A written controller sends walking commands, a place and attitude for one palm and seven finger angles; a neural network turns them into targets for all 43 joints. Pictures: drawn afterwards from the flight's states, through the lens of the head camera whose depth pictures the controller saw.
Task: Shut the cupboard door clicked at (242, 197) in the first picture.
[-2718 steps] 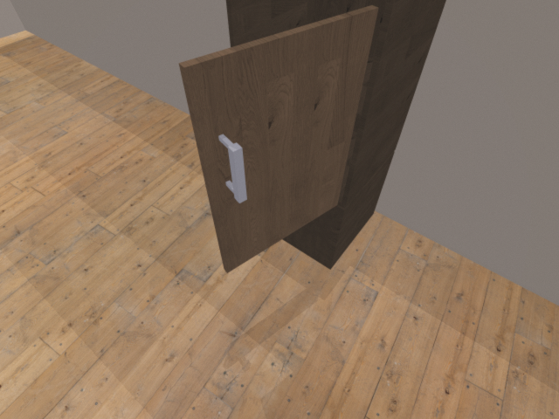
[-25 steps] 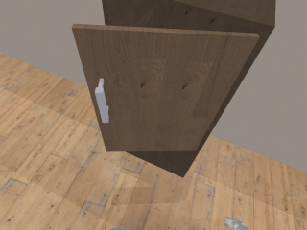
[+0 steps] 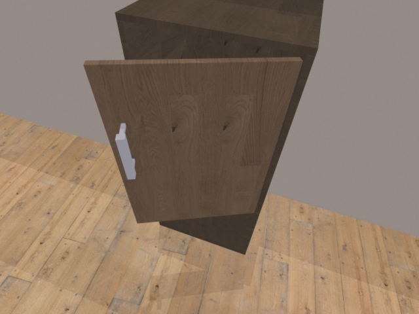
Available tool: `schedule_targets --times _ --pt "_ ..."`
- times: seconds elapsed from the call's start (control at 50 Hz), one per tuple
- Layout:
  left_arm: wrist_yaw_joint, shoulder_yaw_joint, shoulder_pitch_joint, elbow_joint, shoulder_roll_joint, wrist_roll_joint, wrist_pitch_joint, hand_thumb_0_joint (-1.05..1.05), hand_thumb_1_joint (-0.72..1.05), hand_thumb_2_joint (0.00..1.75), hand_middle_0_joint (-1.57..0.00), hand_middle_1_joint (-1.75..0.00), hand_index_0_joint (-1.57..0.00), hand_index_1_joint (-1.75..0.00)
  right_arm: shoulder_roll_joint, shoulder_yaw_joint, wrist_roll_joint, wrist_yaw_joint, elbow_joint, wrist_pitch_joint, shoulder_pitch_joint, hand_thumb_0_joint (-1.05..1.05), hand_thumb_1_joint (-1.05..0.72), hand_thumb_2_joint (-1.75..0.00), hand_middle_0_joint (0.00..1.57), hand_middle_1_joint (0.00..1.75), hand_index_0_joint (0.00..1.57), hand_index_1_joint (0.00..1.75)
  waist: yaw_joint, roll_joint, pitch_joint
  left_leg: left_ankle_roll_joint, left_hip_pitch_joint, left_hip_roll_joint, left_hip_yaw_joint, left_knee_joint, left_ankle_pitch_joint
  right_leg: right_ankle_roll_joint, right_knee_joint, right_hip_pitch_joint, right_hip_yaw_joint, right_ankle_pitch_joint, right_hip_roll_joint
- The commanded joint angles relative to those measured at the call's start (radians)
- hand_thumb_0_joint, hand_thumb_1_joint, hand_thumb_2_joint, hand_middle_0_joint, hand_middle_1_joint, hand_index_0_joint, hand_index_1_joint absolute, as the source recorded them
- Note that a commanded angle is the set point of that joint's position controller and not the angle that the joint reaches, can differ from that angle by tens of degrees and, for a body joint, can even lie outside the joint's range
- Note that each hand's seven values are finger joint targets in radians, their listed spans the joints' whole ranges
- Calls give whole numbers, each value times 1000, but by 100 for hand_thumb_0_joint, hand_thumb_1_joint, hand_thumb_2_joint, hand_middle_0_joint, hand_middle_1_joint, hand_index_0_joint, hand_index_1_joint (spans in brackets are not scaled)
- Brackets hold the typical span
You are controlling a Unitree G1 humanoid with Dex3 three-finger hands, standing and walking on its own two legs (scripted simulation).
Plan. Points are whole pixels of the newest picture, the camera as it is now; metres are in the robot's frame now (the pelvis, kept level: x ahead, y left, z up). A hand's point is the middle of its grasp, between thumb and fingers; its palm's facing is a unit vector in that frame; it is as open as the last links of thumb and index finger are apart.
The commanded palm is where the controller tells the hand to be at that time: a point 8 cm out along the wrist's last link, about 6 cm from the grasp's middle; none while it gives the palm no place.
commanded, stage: look again from close up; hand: left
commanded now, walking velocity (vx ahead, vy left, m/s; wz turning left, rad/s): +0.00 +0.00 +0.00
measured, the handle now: (127, 152) +0.46 +0.22 +0.04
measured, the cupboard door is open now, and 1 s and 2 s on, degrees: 26 26 26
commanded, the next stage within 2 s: raise the hand and make a fist in 0.58 s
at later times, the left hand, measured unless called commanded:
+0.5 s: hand out of the picture +0.03 +0.21 -0.18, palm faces -0.02 -0.97 -0.23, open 7.4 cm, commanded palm none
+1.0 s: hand (117, 276) +0.20 +0.18 -0.03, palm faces +0.14 -0.99 -0.02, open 6.7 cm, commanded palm +0.14 +0.25 -0.05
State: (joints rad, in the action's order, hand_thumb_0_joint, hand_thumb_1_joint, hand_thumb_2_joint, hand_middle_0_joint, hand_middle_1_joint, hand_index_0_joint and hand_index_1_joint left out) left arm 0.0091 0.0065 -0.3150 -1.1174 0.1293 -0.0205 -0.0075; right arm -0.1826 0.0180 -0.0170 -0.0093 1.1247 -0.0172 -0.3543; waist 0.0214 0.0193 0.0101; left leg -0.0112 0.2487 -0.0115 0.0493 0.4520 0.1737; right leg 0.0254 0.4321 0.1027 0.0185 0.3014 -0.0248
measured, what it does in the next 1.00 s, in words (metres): lowers itself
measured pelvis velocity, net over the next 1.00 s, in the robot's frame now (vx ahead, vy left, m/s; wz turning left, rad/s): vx -0.01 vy -0.02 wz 0.02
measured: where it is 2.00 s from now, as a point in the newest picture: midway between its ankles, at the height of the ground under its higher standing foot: outside the picture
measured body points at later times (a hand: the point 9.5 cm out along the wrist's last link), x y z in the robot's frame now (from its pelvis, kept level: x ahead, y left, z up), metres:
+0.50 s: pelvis +0.02 +0.03 -0.01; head +0.04 +0.02 +0.44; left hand +0.04 +0.26 -0.16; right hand +0.03 -0.20 -0.17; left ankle +0.04 +0.11 -0.74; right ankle -0.04 -0.14 -0.74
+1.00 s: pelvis -0.01 -0.02 -0.08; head +0.00 -0.02 +0.37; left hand +0.18 +0.24 -0.02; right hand +0.19 -0.27 -0.13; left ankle +0.05 +0.11 -0.74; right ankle +0.02 -0.10 -0.74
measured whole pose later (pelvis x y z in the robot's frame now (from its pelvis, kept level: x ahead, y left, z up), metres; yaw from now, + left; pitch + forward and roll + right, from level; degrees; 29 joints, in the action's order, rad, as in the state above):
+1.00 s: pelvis -0.01 -0.02 -0.08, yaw +1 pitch +10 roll +2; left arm -0.24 0.20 -0.34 -0.19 0.19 0.28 0.53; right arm -0.24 0.04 0.02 0.00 0.61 0.27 -0.17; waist 0.00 0.03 -0.16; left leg 0.01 0.81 0.00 0.01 1.05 0.41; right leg -0.06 1.11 0.77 -0.05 0.51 0.01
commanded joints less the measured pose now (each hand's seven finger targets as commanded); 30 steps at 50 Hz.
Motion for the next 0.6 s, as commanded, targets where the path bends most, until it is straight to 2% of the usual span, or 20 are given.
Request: schedule_targets --times 0.0,0.02,0.04,0.06,0.08,0.1,0.12,0.14,0.18,0.22,0.24,0.28,0.3,0.32,0.34,0.38,0.42,0.46,0.58 --pt "19 25 -9 32 110 9 6 0 90 90 -20 -30 -20 -30 -61 8 -1 -18 -22 25 -52 0 -90 -90 20 30 20 30 -7 -39 141 1 -33 -53 -88 -107 85 -66 -113 202 64 101 -71" --pt "20 25 -19 26 102 9 4 0 90 90 -20 -30 -20 -30 -60 6 2 -22 -15 28 -58 0 -90 -90 20 30 20 30 -15 -51 137 -7 -12 -66 -107 -128 84 -61 -95 162 49 49 -58" --pt "60 2 -131 -8 124 -7 54 0 90 90 -20 -30 -20 -30 -73 -14 6 -5 -91 50 107 0 -90 -90 20 30 20 30 -79 -40 172 17 51 -66 -70 118 -6 -68 -142 194 106 -216 -103" --pt "50 7 -54 41 178 0 59 0 90 90 -20 -30 -20 -30 -33 -7 3 4 -118 37 23 0 -90 -90 20 30 20 30 7 -10 134 12 43 -39 -54 111 169 -101 -168 242 143 114 -149" --pt "45 8 4 60 168 -1 56 0 90 90 -20 -30 -20 -30 -45 -3 -6 7 -101 30 -28 0 -90 -90 20 30 20 30 36 -26 121 5 35 -34 -51 123 162 -109 -128 272 116 214 -113" --pt "43 8 9 75 156 1 52 0 90 90 -20 -30 -20 -30 -53 0 -8 7 -96 33 -71 0 -90 -90 20 30 20 30 43 -102 96 -5 40 -47 -67 97 145 -109 -60 261 81 198 -77" --pt "42 9 -9 77 140 0 53 0 90 90 -20 -30 -20 -30 -48 -5 -9 5 -87 44 -83 0 -90 -90 20 30 20 30 26 -194 49 -20 35 -70 -103 53 63 -100 12 200 29 94 -46" --pt "39 7 -40 70 131 5 48 0 90 90 -20 -30 -20 -30 -65 -9 -5 0 -97 47 -80 0 -90 -90 20 30 20 30 8 -205 -7 -42 29 -96 -144 6 60 -90 65 147 -4 96 -13" --pt "38 -2 -85 49 92 4 39 0 90 90 -20 -30 -20 -30 -89 -6 -1 -9 -109 48 -43 0 -90 -90 20 30 20 30 -22 -164 -8 -69 51 -127 -193 -52 98 -79 93 122 -29 101 10" --pt "37 -8 -86 39 79 2 40 0 90 90 -20 -30 -20 -30 -69 -11 2 -12 -110 50 -13 0 -90 -90 20 30 20 30 -36 -77 44 -68 76 -112 -162 -39 50 -76 53 115 -5 27 -10" --pt "39 -10 -75 41 87 4 40 0 90 90 -20 -30 -20 -30 -73 -10 2 -12 -108 50 -18 0 -90 -90 20 30 20 30 -27 -41 50 -58 63 -99 -143 -16 5 -76 42 124 20 -2 -21" --pt "41 -7 -57 47 101 6 39 0 90 90 -20 -30 -20 -30 -74 -8 4 -12 -96 52 -25 0 -90 -90 20 30 20 30 -17 -19 37 -49 11 -95 -121 -1 -74 -66 38 136 29 -48 -35" --pt "42 -5 -55 52 104 7 37 0 90 90 -20 -30 -20 -30 -76 -6 4 -12 -95 52 -24 0 -90 -90 20 30 20 30 -15 -22 32 -49 -6 -98 -120 -5 -96 -61 39 138 26 -55 -35" --pt "43 -5 -56 52 109 5 38 0 90 90 -20 -30 -20 -30 -73 -7 4 -13 -89 56 -20 0 -90 -90 20 30 20 30 -16 -42 25 -50 -22 -97 -115 0 -175 -57 47 127 22 -99 -37" --pt "44 -4 -58 53 117 6 35 0 90 90 -20 -30 -20 -30 -84 -6 5 -15 -82 55 -15 0 -90 -90 20 30 20 30 -16 -32 19 -49 -39 -101 -114 4 -194 -50 51 124 19 -93 -37" --pt "46 -3 -52 53 122 5 29 0 90 90 -20 -30 -20 -30 -90 -2 5 -15 -73 49 1 0 -90 -90 20 30 20 30 -15 9 44 -49 -46 -102 -109 -10 -157 -45 35 141 21 -77 -42" --pt "45 -1 -44 59 128 2 28 0 90 90 -20 -30 -20 -30 -86 -2 5 -13 -72 49 20 0 -90 -90 20 30 20 30 -17 -5 61 -48 -40 -95 -100 -27 -143 -43 30 140 22 -92 -47" --pt "44 2 -45 60 142 4 25 0 90 90 -20 -30 -20 -30 -98 1 4 -12 -76 47 37 0 -90 -90 20 30 20 30 -18 -26 39 -45 -60 -95 -93 -32 -128 -41 29 140 29 -89 -50" --pt "38 5 -30 69 169 2 24 0 90 90 -20 -30 -20 -30 -122 6 6 -12 -94 47 87 0 -90 -90 20 30 20 30 -20 -17 16 -41 -87 -91 -78 -28 -134 -38 11 133 44 -136 -60"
